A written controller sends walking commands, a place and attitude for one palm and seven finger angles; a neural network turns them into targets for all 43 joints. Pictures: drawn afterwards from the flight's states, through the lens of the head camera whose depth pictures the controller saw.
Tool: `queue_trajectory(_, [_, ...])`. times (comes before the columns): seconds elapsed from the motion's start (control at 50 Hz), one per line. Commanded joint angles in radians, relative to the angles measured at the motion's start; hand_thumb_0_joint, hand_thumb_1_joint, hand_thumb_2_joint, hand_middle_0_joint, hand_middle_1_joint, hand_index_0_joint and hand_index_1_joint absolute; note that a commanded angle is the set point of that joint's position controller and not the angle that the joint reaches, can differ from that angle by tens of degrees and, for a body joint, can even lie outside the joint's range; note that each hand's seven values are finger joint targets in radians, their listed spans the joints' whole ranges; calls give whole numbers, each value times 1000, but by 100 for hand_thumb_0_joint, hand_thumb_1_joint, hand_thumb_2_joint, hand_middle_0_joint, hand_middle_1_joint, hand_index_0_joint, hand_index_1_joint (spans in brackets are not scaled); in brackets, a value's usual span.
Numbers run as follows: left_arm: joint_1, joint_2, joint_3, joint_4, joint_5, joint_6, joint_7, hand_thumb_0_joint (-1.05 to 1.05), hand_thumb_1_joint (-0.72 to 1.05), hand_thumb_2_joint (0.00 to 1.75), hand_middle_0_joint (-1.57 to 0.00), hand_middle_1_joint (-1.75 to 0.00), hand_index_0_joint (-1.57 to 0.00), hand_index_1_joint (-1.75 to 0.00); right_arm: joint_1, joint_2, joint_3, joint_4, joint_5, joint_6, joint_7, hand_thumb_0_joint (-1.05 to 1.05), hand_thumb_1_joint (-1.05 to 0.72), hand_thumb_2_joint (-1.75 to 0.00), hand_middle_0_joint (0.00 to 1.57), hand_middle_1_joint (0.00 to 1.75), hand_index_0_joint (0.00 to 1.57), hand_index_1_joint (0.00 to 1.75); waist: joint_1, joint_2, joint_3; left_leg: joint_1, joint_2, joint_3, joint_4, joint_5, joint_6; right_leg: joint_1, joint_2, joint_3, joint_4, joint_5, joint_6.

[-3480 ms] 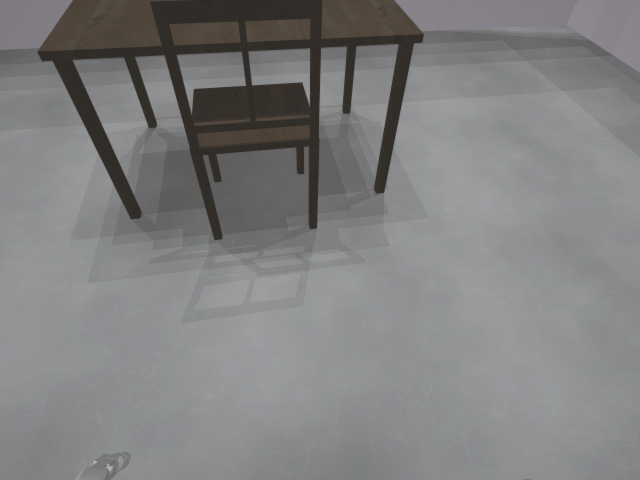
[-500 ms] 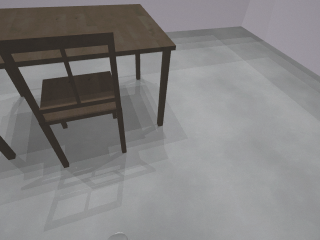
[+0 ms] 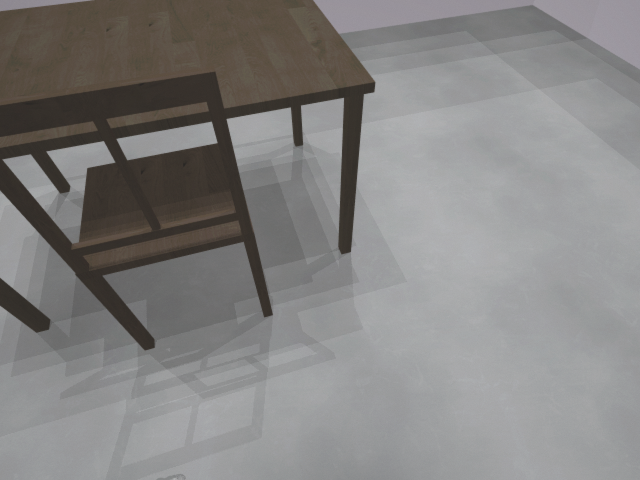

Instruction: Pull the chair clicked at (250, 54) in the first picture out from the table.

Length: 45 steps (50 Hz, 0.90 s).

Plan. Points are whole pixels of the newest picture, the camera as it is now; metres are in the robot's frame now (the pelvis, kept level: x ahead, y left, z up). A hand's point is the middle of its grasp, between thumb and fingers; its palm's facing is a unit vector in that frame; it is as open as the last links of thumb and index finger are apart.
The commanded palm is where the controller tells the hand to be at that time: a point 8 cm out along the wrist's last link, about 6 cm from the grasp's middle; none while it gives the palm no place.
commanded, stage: turn to face it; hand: left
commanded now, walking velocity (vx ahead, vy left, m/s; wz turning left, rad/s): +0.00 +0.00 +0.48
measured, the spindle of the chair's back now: (131, 180) +0.67 +0.41 -0.07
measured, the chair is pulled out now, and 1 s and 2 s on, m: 0.00 0.00 0.00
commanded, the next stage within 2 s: take the last steps up to it in 0.38 s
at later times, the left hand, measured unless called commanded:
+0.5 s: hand out of the picture -0.03 +0.20 -0.19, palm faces +0.31 -0.93 -0.21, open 7.4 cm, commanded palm none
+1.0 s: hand out of the picture +0.09 +0.20 -0.16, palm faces +0.27 -0.94 -0.20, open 7.4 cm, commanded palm none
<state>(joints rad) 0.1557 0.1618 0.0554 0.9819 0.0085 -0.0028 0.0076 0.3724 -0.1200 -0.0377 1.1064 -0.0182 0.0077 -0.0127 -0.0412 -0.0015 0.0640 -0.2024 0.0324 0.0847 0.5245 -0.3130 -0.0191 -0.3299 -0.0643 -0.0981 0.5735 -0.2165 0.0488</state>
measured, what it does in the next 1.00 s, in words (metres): steps on the spot, turning left: left foot, then right foot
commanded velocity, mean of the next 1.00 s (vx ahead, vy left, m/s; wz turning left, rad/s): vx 0.16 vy -0.01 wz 0.17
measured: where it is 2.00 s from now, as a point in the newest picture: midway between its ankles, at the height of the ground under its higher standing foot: (297, 456)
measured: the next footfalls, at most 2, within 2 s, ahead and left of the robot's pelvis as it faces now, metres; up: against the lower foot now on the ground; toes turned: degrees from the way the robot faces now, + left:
left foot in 0.48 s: +0.02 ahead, +0.12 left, +0.00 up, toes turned +19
right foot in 0.98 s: +0.17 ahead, -0.08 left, +0.00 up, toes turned +9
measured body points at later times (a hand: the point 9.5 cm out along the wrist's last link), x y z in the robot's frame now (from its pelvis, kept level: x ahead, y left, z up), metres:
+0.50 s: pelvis +0.01 +0.01 -0.01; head +0.03 +0.04 +0.44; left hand -0.05 +0.25 -0.17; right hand +0.19 -0.21 -0.13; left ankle -0.02 +0.11 -0.74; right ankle +0.04 -0.10 -0.73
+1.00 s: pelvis +0.07 +0.01 +0.00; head +0.08 +0.00 +0.45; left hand +0.07 +0.25 -0.14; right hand +0.07 -0.23 -0.16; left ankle -0.02 +0.10 -0.73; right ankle +0.13 -0.08 -0.73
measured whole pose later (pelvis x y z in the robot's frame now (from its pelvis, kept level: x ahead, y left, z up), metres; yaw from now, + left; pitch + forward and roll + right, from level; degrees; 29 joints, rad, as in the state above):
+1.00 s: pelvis +0.07 +0.01 +0.00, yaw +15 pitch -1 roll +1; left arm 0.22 0.17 0.05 1.02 0.02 -0.01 -0.02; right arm 0.42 -0.17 -0.03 1.12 -0.02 -0.01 -0.02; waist -0.03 0.01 0.03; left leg -0.10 0.00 0.07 0.49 -0.37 0.02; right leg -0.28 -0.05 -0.09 0.55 -0.24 -0.01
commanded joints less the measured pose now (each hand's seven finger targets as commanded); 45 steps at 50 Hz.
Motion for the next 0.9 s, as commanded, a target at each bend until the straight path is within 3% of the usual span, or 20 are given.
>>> queue_trajectory(0.0, [229,265,52,-12,11,-28,28,0,90,90,-20,-30,-20,-30,-34,-111,-39,-133,11,-4,-5,0,-90,-90,20,30,20,30,99,-295,-189,-314,-15,-49,477,-345,-18,360,-465,330,-215,665,-167])
queue_trajectory(0.02, [187,228,44,-26,12,-22,32,0,90,90,-20,-30,-20,-30,-40,-106,-44,-124,9,9,-5,0,-90,-90,20,30,20,30,86,-193,-140,-306,10,-93,598,-303,-14,274,-430,259,-232,559,-198])
queue_trajectory(0.04, [125,194,41,-37,10,-24,34,0,90,90,-20,-30,-20,-30,-47,-104,-45,-113,5,18,0,0,-90,-90,20,30,20,30,66,-250,-103,-328,35,-100,656,-250,-22,213,-385,236,-259,469,-178])
queue_trajectory(0.1, [72,131,19,-55,8,-20,34,0,90,90,-20,-30,-20,-30,-57,-100,-48,-101,0,28,14,0,-90,-90,20,30,20,30,32,-154,-50,-341,44,-75,705,-110,-34,169,-287,79,-251,402,-141])
queue_trajectory(0.14, [86,131,16,-57,9,-24,34,0,90,90,-20,-30,-20,-30,-76,-101,-46,-105,-1,36,17,0,-90,-90,20,30,20,30,32,-135,-54,-332,41,-65,675,-76,-42,171,-274,31,-254,391,-142])
queue_trajectory(0.24, [119,159,24,-61,20,-14,33,0,90,90,-20,-30,-20,-30,-169,-111,-41,-150,-2,44,21,0,-90,-90,20,30,20,30,55,-146,-32,-297,33,-34,510,-93,-43,171,-287,10,-266,330,-169])
queue_trajectory(0.36, [140,218,36,-51,27,-2,26,0,90,90,-20,-30,-20,-30,-252,-133,-25,-203,6,30,21,0,-90,-90,20,30,20,30,80,-178,-69,-187,15,11,256,-136,-18,206,-315,8,-209,384,-195])
queue_trajectory(0.4, [135,222,37,-41,24,3,23,0,90,90,-20,-30,-20,-30,-218,-142,-22,-202,7,23,19,0,-90,-90,20,30,20,30,59,-168,-94,-86,9,21,110,-53,-8,189,-302,-8,-152,359,-166])
queue_trajectory(0.42, [118,221,38,-41,16,7,22,0,90,90,-20,-30,-20,-30,-175,-159,-24,-192,5,17,19,0,-90,-90,20,30,20,30,30,-124,-112,-1,14,20,-19,57,-1,157,-275,-48,-91,312,-127])
queue_trajectory(0.44, [130,193,32,-48,6,12,19,0,90,90,-20,-30,-20,-30,-135,-215,-33,-184,1,6,17,0,-90,-90,20,30,20,30,10,14,-151,136,83,-64,-128,220,24,69,-219,-89,37,195,-70])
queue_trajectory(0.46, [129,130,17,-80,-1,17,14,0,90,90,-20,-30,-20,-30,-97,-313,-53,-190,-7,-2,9,0,-90,-90,20,30,20,30,-6,300,-149,229,318,-378,-189,552,133,-152,-77,-117,218,-234,7])
queue_trajectory(0.48, [91,127,3,-91,6,24,18,0,90,90,-20,-30,-20,-30,-91,-340,-51,-178,-6,9,0,0,-90,-90,20,30,20,30,-13,285,-142,181,388,-406,-203,625,232,-171,-48,-13,359,-431,8])
queue_trajectory(0.5, [84,138,4,-96,10,26,13,0,90,90,-20,-30,-20,-30,-104,-328,-44,-183,-9,9,-3,0,-90,-90,20,30,20,30,-1,186,-125,160,385,-368,-215,478,253,-183,-60,18,432,-396,-6])
queue_trajectory(0.52, [79,128,9,-69,18,26,10,0,90,90,-20,-30,-20,-30,-122,-290,-36,-173,-9,-4,-13,0,-90,-90,20,30,20,30,2,250,-118,160,315,-347,-246,371,221,-221,-47,44,470,-351,-2])
queue_trajectory(0.54, [76,143,14,-50,18,25,1,0,90,90,-20,-30,-20,-30,-151,-267,-30,-175,-7,-6,-16,0,-90,-90,20,30,20,30,12,252,-72,130,283,-317,-257,260,207,-242,-44,60,512,-284,-6])
queue_trajectory(0.58, [121,133,8,-17,18,18,-13,0,90,90,-20,-30,-20,-30,-175,-230,-15,-176,-1,-19,-14,0,-90,-90,20,30,20,30,38,183,-35,91,219,-247,-292,155,184,-227,-39,60,525,-168,-10])
queue_trajectory(0.6, [135,132,6,-3,20,13,-18,0,90,90,-20,-30,-20,-30,-155,-221,-15,-172,2,-26,-13,0,-90,-90,20,30,20,30,37,118,-35,93,207,-231,-305,135,181,-219,-36,52,520,-137,-10])
queue_trajectory(0.62, [144,121,2,4,20,10,-19,0,90,90,-20,-30,-20,-30,-135,-222,-16,-161,3,-31,-13,0,-90,-90,20,30,20,30,36,113,-31,99,198,-219,-319,116,179,-218,-35,49,507,-121,-7])
queue_trajectory(0.8, [29,92,-3,-26,17,-2,-23,0,90,90,-20,-30,-20,-30,4,-202,-27,-83,-7,-49,-14,0,-90,-90,20,30,20,30,-3,108,53,116,236,-283,-368,-7,231,-193,-44,42,201,-152,-16])
queue_trajectory(0.88, [53,73,-1,-19,15,-12,-25,0,90,90,-20,-30,-20,-30,-4,-208,-30,-65,-10,-48,-10,0,-90,-90,20,30,20,30,20,125,45,45,222,-253,-328,-52,208,-54,-10,14,63,-129,-31])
